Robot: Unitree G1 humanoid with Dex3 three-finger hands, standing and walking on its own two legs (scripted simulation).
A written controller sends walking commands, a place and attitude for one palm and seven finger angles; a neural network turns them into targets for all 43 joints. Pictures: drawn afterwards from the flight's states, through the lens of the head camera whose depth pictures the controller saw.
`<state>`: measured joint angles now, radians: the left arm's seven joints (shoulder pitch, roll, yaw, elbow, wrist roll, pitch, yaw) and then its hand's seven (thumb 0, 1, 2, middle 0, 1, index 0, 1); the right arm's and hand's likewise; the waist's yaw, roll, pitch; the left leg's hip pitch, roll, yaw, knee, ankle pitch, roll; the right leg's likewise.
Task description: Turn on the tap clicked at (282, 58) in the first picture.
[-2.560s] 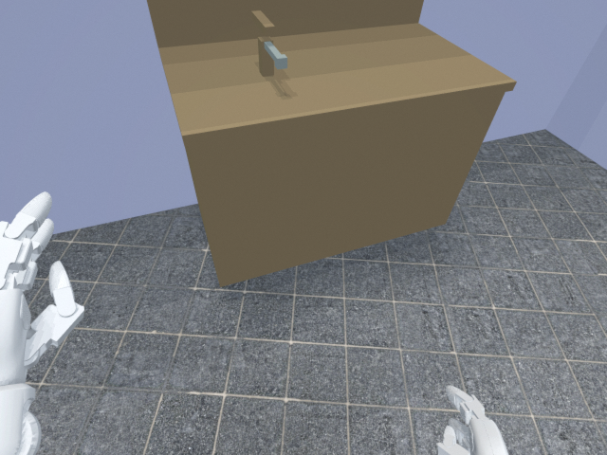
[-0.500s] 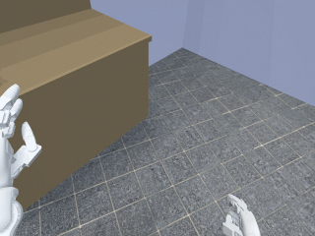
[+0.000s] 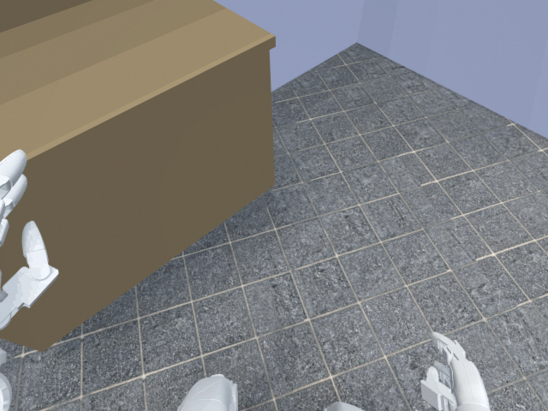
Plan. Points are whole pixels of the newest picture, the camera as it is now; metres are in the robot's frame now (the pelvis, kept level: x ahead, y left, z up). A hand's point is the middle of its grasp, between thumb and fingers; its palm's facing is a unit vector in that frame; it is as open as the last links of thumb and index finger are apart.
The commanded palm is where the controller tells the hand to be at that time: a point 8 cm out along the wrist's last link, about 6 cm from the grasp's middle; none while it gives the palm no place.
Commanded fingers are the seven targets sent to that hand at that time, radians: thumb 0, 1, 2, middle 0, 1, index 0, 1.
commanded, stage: turn to face it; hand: left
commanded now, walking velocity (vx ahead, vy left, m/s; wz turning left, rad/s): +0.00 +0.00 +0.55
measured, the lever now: out of the picture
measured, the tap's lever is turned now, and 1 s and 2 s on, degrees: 0 0 0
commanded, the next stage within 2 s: take the last steps up to it in 0.46 s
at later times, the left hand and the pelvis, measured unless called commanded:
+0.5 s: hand out of the picture +0.14 +0.28 +0.19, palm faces +0.60 -0.68 -0.42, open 7.4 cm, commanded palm +0.08 +0.30 +0.18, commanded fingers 0.00 0.90 0.90 -0.20 -0.30 -0.20 -0.30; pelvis +0.00 -0.01 +0.00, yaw +14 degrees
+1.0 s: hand out of the picture +0.03 +0.29 +0.19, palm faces +0.74 -0.57 -0.37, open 7.4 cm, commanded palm -0.03 +0.30 +0.18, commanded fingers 0.00 0.90 0.90 -0.20 -0.30 -0.20 -0.30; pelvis -0.07 -0.02 +0.00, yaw +23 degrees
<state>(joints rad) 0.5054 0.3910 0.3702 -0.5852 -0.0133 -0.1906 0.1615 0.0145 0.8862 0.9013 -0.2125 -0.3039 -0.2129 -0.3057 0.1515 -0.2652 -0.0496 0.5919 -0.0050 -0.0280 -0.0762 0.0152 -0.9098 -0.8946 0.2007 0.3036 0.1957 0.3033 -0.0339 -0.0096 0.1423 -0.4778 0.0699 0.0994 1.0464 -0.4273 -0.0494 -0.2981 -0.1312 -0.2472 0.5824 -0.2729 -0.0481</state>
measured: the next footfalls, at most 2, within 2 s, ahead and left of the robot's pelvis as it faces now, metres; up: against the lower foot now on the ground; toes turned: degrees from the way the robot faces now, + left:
left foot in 0.16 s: +0.06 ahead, +0.13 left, +0.00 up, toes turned +12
right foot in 0.56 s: +0.05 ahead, -0.12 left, +0.00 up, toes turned +11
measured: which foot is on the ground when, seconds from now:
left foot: up 0.00-0.14, down 0.16-0.56, up 0.58-0.96, down 0.98-1.00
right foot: down 0.00-0.16, up 0.18-0.54, down 0.56-1.00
